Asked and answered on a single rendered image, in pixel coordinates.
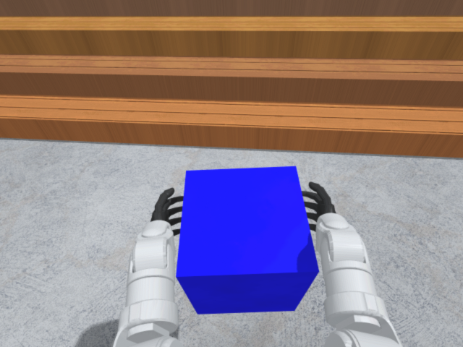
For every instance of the right robot forearm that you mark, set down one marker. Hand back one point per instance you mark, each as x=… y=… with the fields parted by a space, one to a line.
x=352 y=301

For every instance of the robot right upper arm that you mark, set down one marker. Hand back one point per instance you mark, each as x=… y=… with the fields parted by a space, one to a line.
x=352 y=338

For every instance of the left robot hand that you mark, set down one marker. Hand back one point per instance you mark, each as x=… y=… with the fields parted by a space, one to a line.
x=162 y=212

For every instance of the carton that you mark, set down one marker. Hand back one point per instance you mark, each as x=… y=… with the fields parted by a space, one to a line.
x=245 y=243

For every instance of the left robot forearm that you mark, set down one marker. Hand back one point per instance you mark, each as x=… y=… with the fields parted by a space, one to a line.
x=150 y=311

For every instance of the right robot hand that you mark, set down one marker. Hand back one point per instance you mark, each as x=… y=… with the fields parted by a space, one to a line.
x=322 y=206

